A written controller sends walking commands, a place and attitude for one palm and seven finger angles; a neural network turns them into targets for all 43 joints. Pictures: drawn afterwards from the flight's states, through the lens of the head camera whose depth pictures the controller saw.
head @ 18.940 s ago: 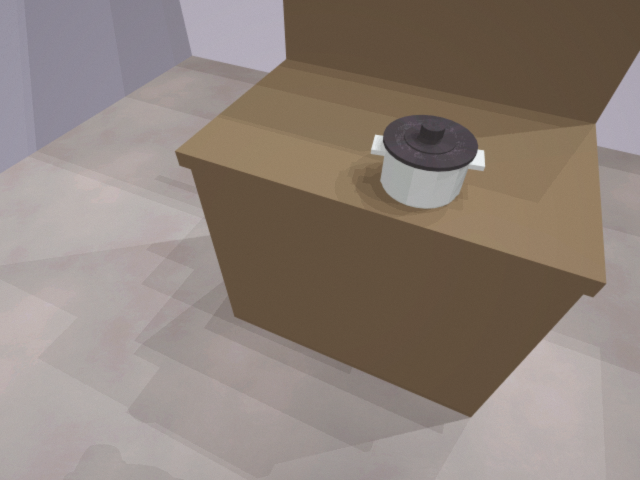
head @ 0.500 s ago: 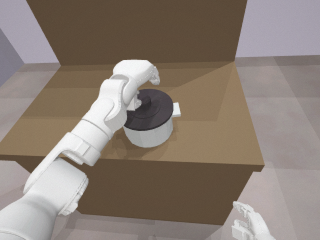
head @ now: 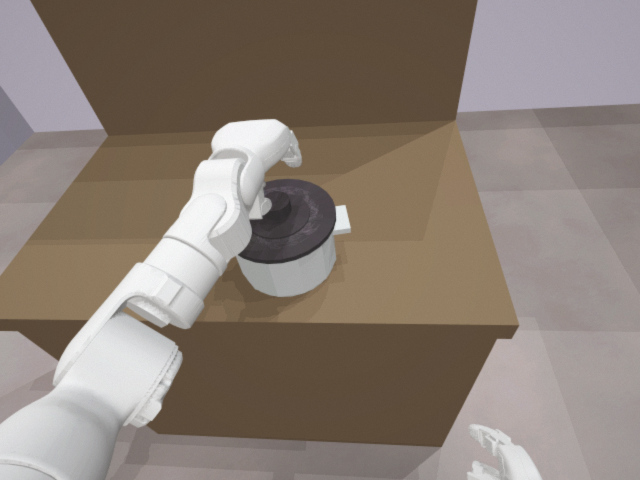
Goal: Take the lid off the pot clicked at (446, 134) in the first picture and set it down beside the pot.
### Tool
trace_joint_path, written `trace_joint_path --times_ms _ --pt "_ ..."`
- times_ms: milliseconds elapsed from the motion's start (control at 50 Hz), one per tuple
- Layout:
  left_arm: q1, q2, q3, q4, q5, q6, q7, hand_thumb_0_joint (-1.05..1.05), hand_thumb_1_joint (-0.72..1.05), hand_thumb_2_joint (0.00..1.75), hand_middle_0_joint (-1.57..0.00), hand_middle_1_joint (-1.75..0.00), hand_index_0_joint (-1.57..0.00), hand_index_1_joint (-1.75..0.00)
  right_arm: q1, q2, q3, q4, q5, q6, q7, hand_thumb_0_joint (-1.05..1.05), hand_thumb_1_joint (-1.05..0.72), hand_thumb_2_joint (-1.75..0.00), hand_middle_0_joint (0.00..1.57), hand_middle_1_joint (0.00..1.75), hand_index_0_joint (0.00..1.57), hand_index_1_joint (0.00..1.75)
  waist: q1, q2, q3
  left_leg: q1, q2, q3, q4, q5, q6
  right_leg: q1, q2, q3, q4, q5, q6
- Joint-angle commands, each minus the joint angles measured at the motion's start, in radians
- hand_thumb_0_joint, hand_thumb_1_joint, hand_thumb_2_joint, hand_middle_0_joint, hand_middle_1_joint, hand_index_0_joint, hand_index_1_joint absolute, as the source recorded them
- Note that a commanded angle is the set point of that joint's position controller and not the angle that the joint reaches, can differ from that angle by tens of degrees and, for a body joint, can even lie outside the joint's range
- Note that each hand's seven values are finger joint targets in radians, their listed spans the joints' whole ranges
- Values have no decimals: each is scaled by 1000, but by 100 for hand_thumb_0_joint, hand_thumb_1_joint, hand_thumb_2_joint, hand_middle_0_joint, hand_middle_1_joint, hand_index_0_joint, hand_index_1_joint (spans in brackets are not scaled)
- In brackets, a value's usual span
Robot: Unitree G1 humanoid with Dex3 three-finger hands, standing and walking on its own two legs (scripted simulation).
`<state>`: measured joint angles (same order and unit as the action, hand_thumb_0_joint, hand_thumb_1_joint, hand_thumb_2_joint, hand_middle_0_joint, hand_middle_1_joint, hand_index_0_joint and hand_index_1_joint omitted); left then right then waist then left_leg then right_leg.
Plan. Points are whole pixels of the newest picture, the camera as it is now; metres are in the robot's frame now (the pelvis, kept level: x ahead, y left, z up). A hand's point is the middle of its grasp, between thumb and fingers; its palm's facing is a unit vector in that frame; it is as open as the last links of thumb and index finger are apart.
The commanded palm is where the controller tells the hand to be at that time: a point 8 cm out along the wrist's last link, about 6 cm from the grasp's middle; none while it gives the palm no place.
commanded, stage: move the open hand above the knob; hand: left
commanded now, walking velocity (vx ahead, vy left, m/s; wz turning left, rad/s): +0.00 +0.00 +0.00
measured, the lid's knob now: (276, 205) +0.47 +0.07 +0.10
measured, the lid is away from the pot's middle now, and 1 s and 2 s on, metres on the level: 0.00 0.00 0.00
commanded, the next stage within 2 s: lower the open fingers around the knob in 0.80 s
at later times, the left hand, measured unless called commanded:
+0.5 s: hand (257, 167) +0.44 +0.08 +0.19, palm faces -0.12 -0.05 -0.99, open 9.9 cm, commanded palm +0.41 +0.08 +0.23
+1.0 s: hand (266, 191) +0.43 +0.07 +0.16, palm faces -0.19 -0.01 -0.98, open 9.9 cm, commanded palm +0.41 +0.08 +0.23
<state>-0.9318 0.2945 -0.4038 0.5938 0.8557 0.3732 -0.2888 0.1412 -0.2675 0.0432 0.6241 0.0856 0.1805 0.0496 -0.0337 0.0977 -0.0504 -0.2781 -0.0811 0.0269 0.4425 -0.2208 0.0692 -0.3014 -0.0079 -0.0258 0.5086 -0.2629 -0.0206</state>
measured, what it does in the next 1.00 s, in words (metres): stands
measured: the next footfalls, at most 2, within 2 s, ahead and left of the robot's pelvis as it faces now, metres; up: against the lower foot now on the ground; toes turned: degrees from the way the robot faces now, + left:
none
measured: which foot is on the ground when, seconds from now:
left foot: down 0.00-1.00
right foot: down 0.00-1.00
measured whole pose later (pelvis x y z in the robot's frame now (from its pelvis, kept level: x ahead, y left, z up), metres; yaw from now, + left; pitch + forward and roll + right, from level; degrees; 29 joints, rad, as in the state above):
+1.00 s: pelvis +0.00 -0.01 +0.00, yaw +1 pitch +2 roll +1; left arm -0.89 0.32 -0.43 0.52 0.84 0.34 -0.32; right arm 0.10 -0.27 0.05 0.62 0.09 0.16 0.03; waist -0.03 0.10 -0.03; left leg -0.26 -0.07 0.01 0.45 -0.23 0.06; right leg -0.28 0.00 -0.04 0.51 -0.27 -0.03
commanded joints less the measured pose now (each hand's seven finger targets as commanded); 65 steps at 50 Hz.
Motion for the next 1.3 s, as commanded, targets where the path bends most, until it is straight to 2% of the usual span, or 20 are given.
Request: trace_joint_path --times_ms 0,40,100,200,300,340,420,500,520,600,640,740,780,840,880,940,1000,1080,1240,1280 --pt "-686 278 141 -377 48 -34 30 0 -32 152 -85 -8 -85 -8 -165 -77 -38 -174 -1 -70 -14 0 -90 -90 20 30 20 30 1 -107 -496 202 33 -69 -2 316 10 227 -8 30 -26 410 -21" --pt "-701 347 209 -286 35 -26 49 0 -32 152 -85 -8 -85 -8 -141 -86 -30 -134 -3 -80 -28 0 -90 -90 20 30 20 30 3 -146 -409 149 34 -71 -21 261 6 205 -5 25 -42 365 -22" --pt "-535 189 125 -72 14 3 56 0 -32 152 -85 -8 -85 -8 -136 -83 -21 -97 3 -79 -32 0 -90 -90 20 30 20 30 5 -190 -253 95 42 -60 -46 185 -7 103 1 -2 -52 266 -20" --pt "-382 30 -2 -152 12 6 8 0 -32 152 -85 -8 -85 -8 -192 -82 -33 -162 6 -44 1 0 -90 -90 20 30 20 30 8 -170 -324 130 39 -51 -17 233 -10 125 -12 0 -41 307 -20" --pt "-729 297 152 -310 44 -28 30 0 -32 152 -85 -8 -85 -8 -181 -80 -25 -147 1 -71 -26 0 -90 -90 20 30 20 30 2 -127 -444 161 26 -68 -17 220 5 211 -10 32 -32 339 -21" --pt "-733 348 213 -276 29 -29 51 0 -32 152 -85 -8 -85 -8 -159 -81 -24 -127 -5 -86 -35 0 -90 -90 20 30 20 30 11 -125 -449 159 28 -72 -18 245 5 223 -12 31 -35 361 -23" --pt "-445 185 136 -18 19 9 49 0 -32 152 -85 -8 -85 -8 -169 -81 -12 -111 -3 -69 -30 0 -90 -90 20 30 20 30 27 -229 -291 58 38 -50 -38 203 -12 174 -15 13 -44 328 -14" --pt "-341 33 3 -91 16 5 -3 0 -32 152 -85 -8 -85 -8 -210 -85 -26 -166 11 -38 -6 0 -90 -90 20 30 20 30 7 -210 -280 78 39 -33 -15 211 -9 142 -20 7 -48 340 -13" --pt "-408 41 -7 -142 23 2 -11 0 -32 152 -85 -8 -85 -8 -213 -86 -27 -171 10 -33 -6 0 -90 -90 20 30 20 30 -3 -195 -296 91 36 -38 -12 205 -4 137 -20 10 -51 330 -13" --pt "-778 284 122 -416 32 -48 5 0 -32 152 -85 -8 -85 -8 -193 -70 -27 -174 2 -81 -30 0 -90 -90 20 30 20 30 -8 -74 -506 208 17 -71 -2 252 14 230 -14 42 -29 385 -18" --pt "-788 330 172 -420 23 -69 30 0 -32 152 -85 -8 -85 -8 -159 -72 -28 -154 -2 -101 -33 0 -90 -90 20 30 20 30 -3 -69 -521 224 26 -87 0 295 10 228 -9 33 -26 395 -24" --pt "-343 170 160 52 -7 6 51 0 -32 152 -85 -8 -85 -8 -140 -101 -20 -96 2 -61 -21 0 -90 -90 20 30 20 30 30 -258 -217 30 44 -49 -47 177 -17 137 -12 1 -57 283 -18" --pt "-305 129 111 1 3 4 32 0 -32 152 -85 -8 -85 -8 -183 -102 -19 -136 4 -48 -16 0 -90 -90 20 30 20 30 33 -246 -237 30 42 -32 -38 165 -17 151 -20 7 -54 291 -11" --pt "-449 97 35 -266 20 -23 4 0 -32 152 -85 -8 -85 -8 -234 -83 -34 -197 6 -42 -5 0 -90 -90 20 30 20 30 9 -190 -390 110 35 -40 -2 252 3 209 -28 23 -40 381 -17" --pt "-612 227 97 -364 46 -33 11 0 -32 152 -85 -8 -85 -8 -220 -76 -33 -192 5 -54 -11 0 -90 -90 20 30 20 30 6 -118 -470 162 30 -55 1 268 9 238 -18 37 -31 395 -18" --pt "-671 360 219 -287 20 -27 25 0 -32 152 -85 -8 -85 -8 -162 -88 -28 -144 0 -73 -31 0 -90 -90 20 30 20 30 5 -143 -425 142 28 -70 -16 235 11 226 -11 33 -45 363 -18" --pt "-508 219 139 -82 14 -4 23 0 -32 152 -85 -8 -85 -8 -150 -83 -19 -113 3 -72 -35 0 -90 -90 20 30 20 30 8 -182 -281 85 32 -58 -34 190 -1 149 -7 13 -53 313 -16" --pt "-329 26 2 -109 -4 -3 -9 0 -32 152 -85 -8 -85 -8 -191 -84 -31 -161 7 -49 -6 0 -90 -90 20 30 20 30 8 -177 -310 115 35 -53 -16 225 -7 135 -12 3 -43 320 -18" --pt "-696 316 185 -240 26 -28 31 0 -32 152 -85 -8 -85 -8 -139 -91 -29 -121 -5 -76 -36 0 -90 -90 20 30 20 30 -5 -124 -401 148 26 -82 -26 196 6 185 -4 22 -44 309 -25" --pt "-570 164 90 -94 20 -10 38 0 -32 152 -85 -8 -85 -8 -136 -78 -26 -109 -2 -80 -32 0 -90 -90 20 30 20 30 -7 -140 -335 134 27 -80 -28 198 -1 134 3 4 -38 292 -27"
